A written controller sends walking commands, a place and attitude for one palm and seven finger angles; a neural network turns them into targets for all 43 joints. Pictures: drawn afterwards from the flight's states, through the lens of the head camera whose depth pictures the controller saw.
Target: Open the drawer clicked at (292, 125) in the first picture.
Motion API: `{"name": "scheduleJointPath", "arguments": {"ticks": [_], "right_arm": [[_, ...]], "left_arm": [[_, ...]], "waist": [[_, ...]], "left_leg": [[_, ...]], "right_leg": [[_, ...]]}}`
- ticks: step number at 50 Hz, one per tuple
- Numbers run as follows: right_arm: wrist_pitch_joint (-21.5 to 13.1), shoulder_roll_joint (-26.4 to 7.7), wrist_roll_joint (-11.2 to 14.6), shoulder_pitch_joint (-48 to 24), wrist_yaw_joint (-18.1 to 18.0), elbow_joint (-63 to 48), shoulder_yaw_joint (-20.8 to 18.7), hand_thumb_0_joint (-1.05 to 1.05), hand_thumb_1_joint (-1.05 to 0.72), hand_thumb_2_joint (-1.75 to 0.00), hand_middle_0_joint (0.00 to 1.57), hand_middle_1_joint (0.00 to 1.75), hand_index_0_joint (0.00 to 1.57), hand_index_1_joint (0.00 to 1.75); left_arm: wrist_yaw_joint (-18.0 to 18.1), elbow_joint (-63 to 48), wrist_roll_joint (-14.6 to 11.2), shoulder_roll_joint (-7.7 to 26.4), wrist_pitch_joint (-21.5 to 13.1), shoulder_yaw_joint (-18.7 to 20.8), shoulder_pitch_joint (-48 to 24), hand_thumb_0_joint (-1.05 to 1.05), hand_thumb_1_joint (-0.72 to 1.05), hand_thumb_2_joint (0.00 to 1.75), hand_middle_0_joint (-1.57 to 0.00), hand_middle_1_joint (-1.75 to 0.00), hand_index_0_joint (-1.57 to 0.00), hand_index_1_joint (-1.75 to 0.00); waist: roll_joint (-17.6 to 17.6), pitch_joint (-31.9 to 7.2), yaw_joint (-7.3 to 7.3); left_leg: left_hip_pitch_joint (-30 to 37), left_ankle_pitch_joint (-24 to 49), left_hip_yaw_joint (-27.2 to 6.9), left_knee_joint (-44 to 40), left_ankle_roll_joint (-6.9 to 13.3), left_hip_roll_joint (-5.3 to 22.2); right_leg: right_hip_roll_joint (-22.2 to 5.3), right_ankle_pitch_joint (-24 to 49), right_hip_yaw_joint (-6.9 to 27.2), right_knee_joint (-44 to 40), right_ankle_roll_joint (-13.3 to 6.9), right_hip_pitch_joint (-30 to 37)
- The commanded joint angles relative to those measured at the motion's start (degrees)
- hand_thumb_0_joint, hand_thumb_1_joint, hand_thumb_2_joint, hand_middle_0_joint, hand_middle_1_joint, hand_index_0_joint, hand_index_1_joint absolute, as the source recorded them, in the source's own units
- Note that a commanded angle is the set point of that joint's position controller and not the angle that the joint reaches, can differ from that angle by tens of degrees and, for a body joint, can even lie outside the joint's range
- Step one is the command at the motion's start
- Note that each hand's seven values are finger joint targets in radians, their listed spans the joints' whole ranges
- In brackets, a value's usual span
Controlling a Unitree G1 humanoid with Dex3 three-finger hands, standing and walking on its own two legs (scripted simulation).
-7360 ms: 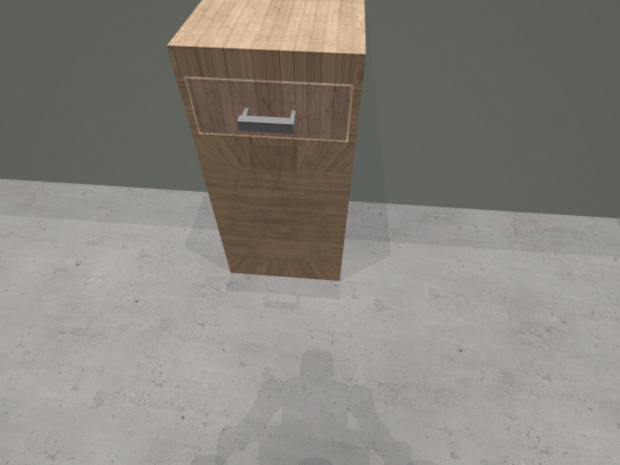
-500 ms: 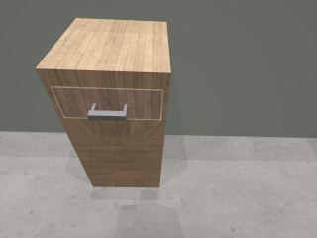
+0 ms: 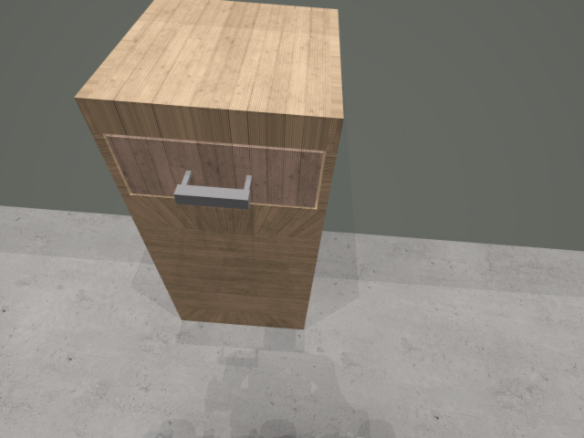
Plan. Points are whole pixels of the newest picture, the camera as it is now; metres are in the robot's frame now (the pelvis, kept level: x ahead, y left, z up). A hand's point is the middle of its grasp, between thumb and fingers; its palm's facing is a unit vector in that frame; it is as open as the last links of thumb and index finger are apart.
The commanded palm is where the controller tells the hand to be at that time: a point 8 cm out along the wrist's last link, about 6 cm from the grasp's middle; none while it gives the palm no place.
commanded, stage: come to a stop and stand still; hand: left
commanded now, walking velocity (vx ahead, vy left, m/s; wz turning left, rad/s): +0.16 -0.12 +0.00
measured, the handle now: (215, 187) +0.53 +0.17 -0.01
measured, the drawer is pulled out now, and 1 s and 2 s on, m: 0.00 0.00 0.00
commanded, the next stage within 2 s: look again from close up in 1.08 s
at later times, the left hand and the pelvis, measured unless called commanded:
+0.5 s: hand out of the picture -0.02 +0.18 -0.16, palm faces -0.06 -0.99 -0.14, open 7.4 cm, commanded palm none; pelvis -0.02 +0.01 +0.03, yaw -3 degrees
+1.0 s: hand out of the picture -0.04 +0.08 -0.16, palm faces +0.02 -0.99 -0.11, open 7.3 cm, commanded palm none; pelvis -0.01 -0.05 +0.02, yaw -3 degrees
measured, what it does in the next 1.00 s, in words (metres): steps on the spot: right foot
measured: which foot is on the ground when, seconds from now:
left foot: down 0.00-1.00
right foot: down 0.00-0.02, up 0.04-0.58, down 0.60-1.00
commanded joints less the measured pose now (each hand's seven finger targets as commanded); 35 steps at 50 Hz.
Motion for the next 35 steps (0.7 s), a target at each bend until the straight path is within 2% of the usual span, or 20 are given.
{"name": "scheduleJointPath", "arguments": {"ticks": [1,2,3,4,5,7,9,11,13,16,22,25,28,29,30,31,32,33,34,35], "right_arm": [[-0.89,-9.55,-1.49,10.76,0.01,-1.92,-1.63,0.00,-0.90,-0.90,0.20,0.30,0.20,0.30],[-0.94,-9.95,-1.62,5.33,0.05,-3.47,-1.20,0.00,-0.90,-0.90,0.20,0.30,0.20,0.30],[-1.45,-7.85,-1.71,1.62,-0.32,-3.51,-0.37,0.00,-0.90,-0.90,0.20,0.30,0.20,0.30],[-1.81,-6.97,-1.70,-0.43,-0.64,-3.40,0.34,0.00,-0.90,-0.90,0.20,0.30,0.20,0.30],[-2.22,-6.75,-1.60,-0.33,-0.84,-3.46,0.57,0.00,-0.90,-0.90,0.20,0.30,0.20,0.30],[-2.77,-6.92,-1.24,3.11,-1.26,-2.49,0.52,0.00,-0.90,-0.90,0.20,0.30,0.20,0.30],[-2.92,-7.48,-1.11,7.43,-1.75,-0.95,0.31,0.00,-0.90,-0.90,0.20,0.30,0.20,0.30],[-3.04,-7.50,-0.99,10.00,-2.14,0.25,0.32,0.00,-0.90,-0.90,0.20,0.30,0.20,0.30],[-3.19,-7.20,-0.92,11.33,-2.46,1.26,0.46,0.00,-0.90,-0.90,0.20,0.30,0.20,0.30],[-3.09,-7.55,-0.95,12.24,-2.60,2.32,0.50,0.00,-0.90,-0.90,0.20,0.30,0.20,0.30],[-2.44,-7.35,-1.09,11.38,-1.74,4.06,0.49,0.00,-0.90,-0.90,0.20,0.30,0.20,0.30],[-2.07,-7.28,-1.21,10.25,-1.17,5.23,0.33,0.00,-0.90,-0.90,0.20,0.30,0.20,0.30],[-1.62,-5.68,-0.74,9.78,-0.82,6.17,0.49,0.00,-0.90,-0.90,0.20,0.30,0.20,0.30],[-1.56,-3.84,-0.54,10.15,-0.62,6.49,0.86,0.00,-0.90,-0.90,0.20,0.30,0.20,0.30],[-1.34,-1.42,-0.26,10.09,-0.50,6.35,1.55,0.00,-0.90,-0.90,0.20,0.30,0.20,0.30],[-1.10,0.79,-0.25,10.24,-0.23,6.13,2.26,0.00,-0.90,-0.90,0.20,0.30,0.20,0.30],[-0.74,1.28,-0.46,11.07,0.07,6.33,2.39,0.00,-0.90,-0.90,0.20,0.30,0.20,0.30],[-0.54,1.52,-0.84,11.44,0.06,7.04,2.47,0.00,-0.90,-0.90,0.20,0.30,0.20,0.30],[-0.58,0.91,-0.89,12.29,0.03,7.42,2.52,0.00,-0.90,-0.90,0.20,0.30,0.20,0.30],[-0.83,0.82,-0.82,13.00,-0.07,7.71,2.73,0.00,-0.90,-0.90,0.20,0.30,0.20,0.30]], "left_arm": [[-0.22,-4.56,-0.59,2.37,1.08,1.03,2.29,0.00,0.90,0.90,-0.20,-0.30,-0.20,-0.30],[-0.35,-4.06,-0.20,3.76,1.28,1.20,3.82,0.00,0.90,0.90,-0.20,-0.30,-0.20,-0.30],[-0.74,-2.34,0.23,3.99,1.26,1.51,5.07,0.00,0.90,0.90,-0.20,-0.30,-0.20,-0.30],[-1.33,-0.55,0.42,4.07,0.91,1.46,7.19,0.00,0.90,0.90,-0.20,-0.30,-0.20,-0.30],[-1.80,0.48,0.37,3.51,0.53,1.20,9.23,0.00,0.90,0.90,-0.20,-0.30,-0.20,-0.30],[-2.29,1.76,0.48,3.78,0.03,0.74,9.88,0.00,0.90,0.90,-0.20,-0.30,-0.20,-0.30],[-2.43,1.52,0.49,4.10,0.01,0.76,9.05,0.00,0.90,0.90,-0.20,-0.30,-0.20,-0.30],[-2.51,1.44,0.59,4.58,0.22,0.85,9.34,0.00,0.90,0.90,-0.20,-0.30,-0.20,-0.30],[-2.55,1.99,0.62,4.58,0.50,0.87,10.52,0.00,0.90,0.90,-0.20,-0.30,-0.20,-0.30],[-2.64,2.22,0.56,4.01,0.97,0.68,11.04,0.00,0.90,0.90,-0.20,-0.30,-0.20,-0.30],[-2.50,2.98,0.18,2.17,0.74,-0.59,10.77,0.00,0.90,0.90,-0.20,-0.30,-0.20,-0.30],[-2.05,3.91,-0.23,0.83,0.18,-0.94,11.92,0.00,0.90,0.90,-0.20,-0.30,-0.20,-0.30],[-1.39,6.49,-0.36,0.92,-0.62,-0.97,16.38,0.00,0.90,0.90,-0.20,-0.30,-0.20,-0.30],[-0.91,6.84,-0.33,2.05,-1.06,-0.88,17.41,0.00,0.90,0.90,-0.20,-0.30,-0.20,-0.30],[-0.43,7.14,-0.41,3.37,-1.59,-1.04,16.90,0.00,0.90,0.90,-0.20,-0.30,-0.20,-0.30],[-0.23,6.95,-0.61,5.18,-1.84,-1.02,15.37,0.00,0.90,0.90,-0.20,-0.30,-0.20,-0.30],[-0.11,6.27,-0.69,6.04,-1.75,-1.21,13.56,0.00,0.90,0.90,-0.20,-0.30,-0.20,-0.30],[-0.09,6.21,-0.90,5.54,-2.37,-1.22,12.38,0.00,0.90,0.90,-0.20,-0.30,-0.20,-0.30],[-0.06,6.42,-0.98,4.30,-2.67,-1.54,11.86,0.00,0.90,0.90,-0.20,-0.30,-0.20,-0.30],[-0.09,6.60,-1.15,3.14,-2.95,-1.82,12.23,0.00,0.90,0.90,-0.20,-0.30,-0.20,-0.30]], "waist": [[19.59,-0.02,-2.80],[15.59,1.19,-0.72],[13.59,1.16,0.77],[9.52,0.87,1.92],[6.98,-0.19,1.88],[3.28,-1.01,0.52],[2.98,-1.29,-1.24],[4.08,-1.21,-1.93],[4.77,-1.80,-2.07],[5.29,-2.16,-2.12],[7.99,-2.26,-2.24],[9.09,-1.73,-1.04],[4.79,-1.99,1.00],[1.15,-1.75,1.44],[-3.54,-0.05,1.07],[-7.36,1.97,0.12],[-5.99,2.71,-1.20],[-10.78,3.28,-1.32],[-11.19,4.02,-1.53],[-9.31,3.80,-1.79]], "left_leg": [[-4.40,-4.34,-24.53,-30.38,6.33,17.92],[-11.64,-13.74,-25.21,-33.06,8.43,19.38],[-12.72,-16.24,-22.55,-34.20,7.54,16.33],[-9.25,-14.12,-19.96,-32.40,6.85,14.33],[-4.69,-10.48,-17.22,-30.78,6.79,13.41],[4.27,-4.46,-15.27,-29.85,6.33,12.93],[10.04,-0.99,-15.52,-29.75,6.33,14.45],[12.49,1.97,-15.50,-29.75,6.35,15.62],[14.35,6.19,-14.95,-29.47,5.70,15.77],[13.61,7.68,-14.58,-29.45,6.99,16.40],[6.99,-1.64,-12.51,-30.38,8.01,14.09],[2.46,-4.94,-12.12,-29.77,8.15,13.38],[-3.25,-7.04,-8.76,-25.88,4.64,9.40],[-6.09,-6.25,-6.48,-22.09,3.09,7.05],[-7.11,-4.36,-3.24,-17.31,1.63,3.59],[-4.83,-1.70,-0.84,-13.83,0.96,1.26],[-0.38,0.64,-0.61,-11.94,1.08,0.68],[1.81,4.66,-0.83,-10.48,1.14,1.50],[2.72,6.79,-1.18,-10.38,1.17,1.79],[3.94,9.15,-1.84,-11.78,1.28,2.23]], "right_leg": [[4.82,-20.37,4.90,15.55,-0.68,-9.15],[2.43,-16.93,10.18,20.59,-1.52,-4.25],[2.31,-12.71,11.47,22.38,-1.40,-2.41],[2.82,-9.70,10.94,24.15,-1.04,-3.37],[3.07,-7.89,10.37,24.41,-0.55,-5.29],[3.38,-5.66,9.83,24.25,0.25,-10.15],[3.19,-5.82,10.29,23.99,0.68,-12.82],[2.72,-5.90,10.82,23.46,0.89,-13.79],[2.72,-6.00,10.99,22.59,1.10,-13.45],[2.06,-7.53,10.51,19.89,1.09,-11.43],[2.12,-11.22,6.61,9.58,-0.01,-3.09],[2.86,-12.20,4.90,2.56,-0.64,2.81],[3.84,-4.03,3.75,-9.58,-0.90,13.52],[1.43,-4.56,7.25,-12.65,-1.51,16.56],[-3.51,-11.49,14.10,-16.63,-3.46,13.69],[-7.46,-19.10,18.10,-21.39,-5.35,7.32],[-8.83,-23.36,19.14,-23.97,-6.02,1.39],[-6.28,-21.37,18.56,-24.52,-5.94,-1.25],[-5.14,-17.63,16.91,-23.51,-5.75,-1.47],[-3.90,-12.75,15.16,-21.51,-5.56,-0.61]]}}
